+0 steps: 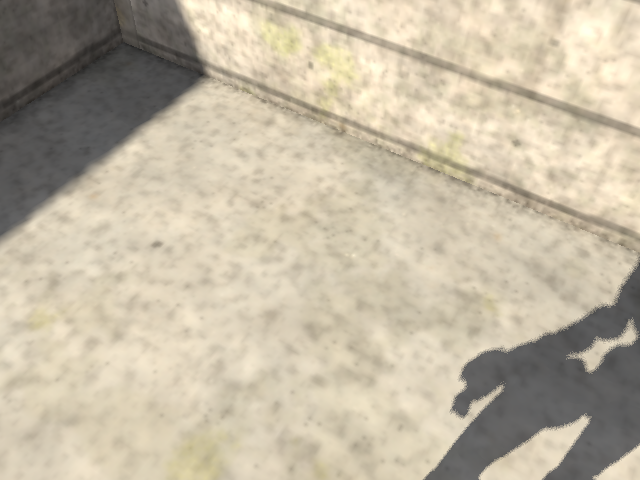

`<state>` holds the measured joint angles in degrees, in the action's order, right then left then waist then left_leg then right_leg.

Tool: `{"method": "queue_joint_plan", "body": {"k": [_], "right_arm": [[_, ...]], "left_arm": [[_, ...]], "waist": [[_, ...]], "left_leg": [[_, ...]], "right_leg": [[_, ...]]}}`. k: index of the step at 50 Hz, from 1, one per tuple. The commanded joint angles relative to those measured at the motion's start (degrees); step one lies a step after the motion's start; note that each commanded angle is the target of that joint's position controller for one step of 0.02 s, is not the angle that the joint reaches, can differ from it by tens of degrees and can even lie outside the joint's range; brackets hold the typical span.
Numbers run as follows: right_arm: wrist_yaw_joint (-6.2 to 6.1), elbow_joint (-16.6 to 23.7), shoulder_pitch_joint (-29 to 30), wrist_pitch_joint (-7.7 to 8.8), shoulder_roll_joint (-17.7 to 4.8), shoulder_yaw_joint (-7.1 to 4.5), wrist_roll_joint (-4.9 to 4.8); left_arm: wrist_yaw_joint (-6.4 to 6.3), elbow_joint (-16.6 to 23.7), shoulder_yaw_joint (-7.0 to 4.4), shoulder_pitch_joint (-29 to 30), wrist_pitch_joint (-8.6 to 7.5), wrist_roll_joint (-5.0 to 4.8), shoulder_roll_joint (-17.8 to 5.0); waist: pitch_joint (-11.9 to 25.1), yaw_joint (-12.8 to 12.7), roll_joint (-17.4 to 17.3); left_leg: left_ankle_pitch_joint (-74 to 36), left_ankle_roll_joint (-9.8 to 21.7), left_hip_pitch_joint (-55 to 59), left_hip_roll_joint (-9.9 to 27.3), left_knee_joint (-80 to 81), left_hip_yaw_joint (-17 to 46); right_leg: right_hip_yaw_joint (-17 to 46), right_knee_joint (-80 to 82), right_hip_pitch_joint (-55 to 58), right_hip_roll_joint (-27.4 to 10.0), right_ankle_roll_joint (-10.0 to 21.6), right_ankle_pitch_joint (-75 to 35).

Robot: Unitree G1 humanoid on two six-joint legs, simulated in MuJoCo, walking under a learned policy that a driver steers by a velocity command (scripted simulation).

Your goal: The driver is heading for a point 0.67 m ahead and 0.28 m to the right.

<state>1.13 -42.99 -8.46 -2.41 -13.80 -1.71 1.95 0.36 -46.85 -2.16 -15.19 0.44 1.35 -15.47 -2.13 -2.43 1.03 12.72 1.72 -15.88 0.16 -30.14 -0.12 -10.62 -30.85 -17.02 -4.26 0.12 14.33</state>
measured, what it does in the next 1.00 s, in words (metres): steps on the spot, turning right: right foot, then left foot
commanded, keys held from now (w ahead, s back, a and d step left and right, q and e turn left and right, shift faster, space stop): e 0.74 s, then no key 0.26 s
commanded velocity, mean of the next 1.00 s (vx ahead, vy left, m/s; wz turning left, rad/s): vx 0.01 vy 0.00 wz -0.39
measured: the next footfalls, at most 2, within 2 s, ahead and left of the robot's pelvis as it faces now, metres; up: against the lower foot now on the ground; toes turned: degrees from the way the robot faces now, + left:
right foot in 0.40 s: -0.02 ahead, -0.09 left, +0.00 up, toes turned -15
left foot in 0.94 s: +0.07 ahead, +0.07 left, +0.00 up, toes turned -31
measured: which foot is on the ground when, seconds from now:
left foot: down 0.00-0.40, up 0.42-0.92, down 0.94-1.00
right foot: up 0.00-0.38, down 0.40-0.94, up 0.96-1.00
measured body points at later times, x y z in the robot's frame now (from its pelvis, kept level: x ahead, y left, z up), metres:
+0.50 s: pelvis -0.03 -0.02 +0.00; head -0.01 -0.05 +0.45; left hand +0.12 +0.24 -0.10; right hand +0.02 -0.31 -0.13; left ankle +0.00 +0.11 -0.68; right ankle -0.06 -0.08 -0.73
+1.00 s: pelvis -0.02 +0.01 +0.01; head +0.01 +0.01 +0.45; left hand +0.20 +0.20 -0.12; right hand -0.04 -0.29 -0.10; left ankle +0.03 +0.09 -0.73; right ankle -0.06 -0.08 -0.72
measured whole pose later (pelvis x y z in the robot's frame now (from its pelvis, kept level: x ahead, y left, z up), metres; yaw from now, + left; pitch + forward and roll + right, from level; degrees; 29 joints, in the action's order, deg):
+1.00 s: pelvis -0.02 +0.01 +0.01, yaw -29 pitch +0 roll +0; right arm -2.1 -44.1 -10.2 -1.0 -14.8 -1.2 1.1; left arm -0.5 -44.0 -3.2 -12.3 3.0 0.8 -16.7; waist -3.0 -0.7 2.6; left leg 12.7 2.1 -13.5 -2.4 -27.3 1.2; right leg 10.3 -35.9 -16.7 7.8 2.1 22.9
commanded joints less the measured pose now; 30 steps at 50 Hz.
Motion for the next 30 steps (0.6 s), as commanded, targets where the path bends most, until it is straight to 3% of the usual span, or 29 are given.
{"method": "queue_joint_plan", "body": {"k": [1, 2, 3, 5, 6, 8, 11, 16, 18, 19, 20, 21, 22, 23, 24, 26, 28, 30], "right_arm": [[-2.17, 1.9, -3.1, 2.21, -9.3, -1.04, 0.10], [-2.32, 1.9, 0.6, 2.35, -7.4, -0.59, 0.29], [-2.60, 1.7, 1.9, 2.42, -7.3, -0.51, 0.04], [-3.45, 1.3, 1.0, 2.27, -8.3, -0.94, -0.88], [-3.57, 1.1, -0.4, 2.18, -7.9, -0.97, -1.27], [-3.78, 0.7, -1.2, 1.98, -7.2, -1.10, -1.35], [-3.94, 0.4, -0.7, 1.65, -6.4, -1.34, -0.77], [-3.20, -0.5, -0.5, 1.52, -8.6, -2.67, -0.34], [-3.05, -0.5, 1.1, 1.24, -9.6, -3.19, -0.66], [-2.96, -0.9, 0.8, 1.00, -9.6, -3.42, -0.70], [-2.61, -1.0, -1.1, 0.67, -7.6, -3.19, -0.56], [-2.98, 3.1, 2.2, 0.18, -4.0, -2.06, -0.94], [-3.46, 3.2, 5.3, -0.44, -5.6, -2.14, -0.27], [-3.14, 2.2, 3.6, -0.59, -5.9, -2.34, -1.02], [-2.73, 1.1, 2.0, -0.16, -6.6, -2.57, -1.61], [-2.18, -0.3, -0.4, 0.36, -8.1, -3.13, -0.21], [-1.80, -0.5, -1.3, 0.26, -7.5, -3.08, -0.35], [-1.90, 0.1, -0.6, 0.02, -7.0, -2.88, -0.68]], "left_arm": [[0.52, 2.3, 0.54, -3.0, 1.12, -0.84, -1.0], [0.51, 2.5, -0.31, -1.7, 1.80, -1.70, -3.9], [0.46, 2.4, -0.98, -0.7, 1.94, -1.62, -5.0], [0.18, 0.8, -2.24, -3.2, 1.86, -0.46, -6.5], [0.09, 0.3, -2.39, -4.1, 1.78, -0.29, -5.9], [-0.07, 0.8, -2.46, -3.7, 1.99, -0.63, -4.3], [0.18, 2.0, -2.23, -1.4, 2.81, -0.62, -2.9], [0.85, 3.9, -2.19, -1.0, 3.09, -1.02, -2.9], [1.07, 3.8, -2.16, -3.3, 2.62, -1.09, -2.6], [1.02, 3.5, -2.22, -4.5, 2.05, -0.91, -3.1], [0.60, 3.9, -3.15, -4.8, 1.26, 0.08, -7.4], [0.54, 4.9, -5.32, -5.6, 0.93, -0.18, -16.6], [0.15, 3.8, -5.42, -8.8, 1.11, 0.15, -15.0], [-0.28, 4.2, -4.62, -5.9, 1.31, -0.36, -12.1], [-0.55, 5.2, -4.02, -1.0, 1.67, -0.70, -10.1], [-0.75, 6.8, -3.44, 2.9, 1.69, -1.28, -8.2], [-0.47, 6.7, -3.54, 1.0, 1.43, -1.53, -8.4], [-0.49, 6.3, -3.83, -0.7, 1.27, -1.47, -9.2]], "waist": [[4.1, 2.5, -13.8], [1.7, 1.1, -12.3], [0.0, 1.1, -12.4], [1.5, 1.0, -11.4], [3.1, 1.4, -9.2], [4.5, 1.7, -7.1], [3.5, 2.7, -8.7], [5.1, 3.0, -10.2], [5.6, 0.9, -9.1], [5.4, -0.3, -6.7], [3.9, 0.2, 4.3], [0.0, -0.1, 18.3], [0.3, -2.5, 10.8], [-0.1, 0.0, 6.8], [-1.1, 2.1, 4.5], [1.2, 3.1, 5.5], [3.6, 2.6, 3.6], [3.2, 1.8, 3.6]], "left_leg": [[-14.6, 9.4, 1.9, 21.2, 16.9, 17.8], [-12.5, 9.3, 1.2, 17.4, 16.7, 13.5], [-12.8, 8.3, 1.5, 15.1, 16.6, 10.3], [-24.4, 8.4, 7.0, 13.5, 13.6, 5.8], [-30.9, 9.2, 9.4, 14.2, 11.9, 4.8], [-32.4, 10.6, 11.6, 15.7, 10.7, 3.7], [-23.6, 10.6, 11.3, 15.7, 10.8, 2.7], [-22.1, 10.6, 9.6, 17.7, 8.1, 2.5], [-19.0, 8.0, 6.8, 17.2, 4.7, 0.6], [-12.5, 4.8, 3.2, 15.8, 1.2, -1.6], [-0.3, 0.1, -4.3, 10.9, -9.7, -6.6], [22.3, -3.8, -19.0, -1.2, -18.7, -8.6], [23.6, -3.2, -18.4, 0.1, -28.3, -0.3], [18.8, -2.7, -18.2, 0.9, -31.5, 1.6], [13.3, -2.4, -17.8, 1.7, -30.7, 2.4], [8.1, -2.7, -17.4, 1.0, -31.7, 1.8], [6.9, -3.6, -17.2, 0.4, -32.3, 1.9], [6.8, -4.3, -18.6, 0.4, -29.7, 2.3]], "right_leg": [[8.8, -5.1, -0.5, 0.1, -0.6, 16.8], [10.0, -7.5, -0.1, 1.5, -0.3, 14.3], [9.9, -10.6, -2.6, 2.9, -0.1, 12.2], [9.7, -18.3, -6.3, 4.2, -0.1, 11.3], [10.0, -22.1, -7.3, 4.6, -0.3, 12.6], [10.3, -25.8, -8.9, 4.0, -1.0, 13.7], [9.2, -21.2, -8.8, 3.3, -1.5, 13.0], [6.7, -11.7, -2.6, 3.8, 0.3, 12.8], [5.2, -3.0, 3.0, 4.7, 1.9, 6.9], [6.5, 4.7, 7.4, 4.9, 2.9, 0.1], [19.5, 14.3, 10.9, -2.3, 4.8, -2.2], [41.1, 16.8, 10.8, -17.4, 12.3, -21.4], [39.5, 15.9, 9.2, -17.9, 16.8, -24.4], [34.2, 15.0, 8.1, -14.4, 16.6, -21.3], [30.0, 15.2, 7.3, -10.1, 14.1, -16.8], [26.6, 14.2, 10.2, -6.1, 12.2, -20.9], [26.4, 13.3, 12.5, -5.7, 12.4, -23.9], [27.7, 13.1, 14.3, -5.6, 12.7, -22.5]]}}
